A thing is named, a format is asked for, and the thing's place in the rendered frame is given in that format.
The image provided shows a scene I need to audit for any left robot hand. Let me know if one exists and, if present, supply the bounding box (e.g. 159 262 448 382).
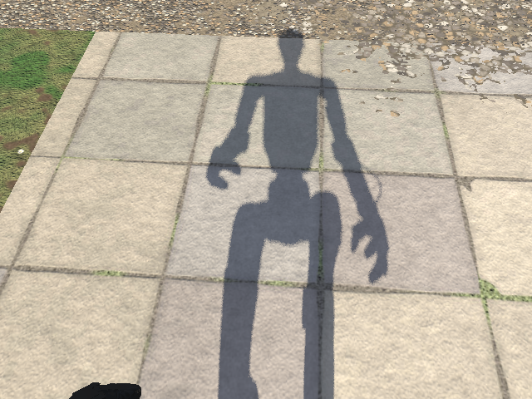
69 382 141 399

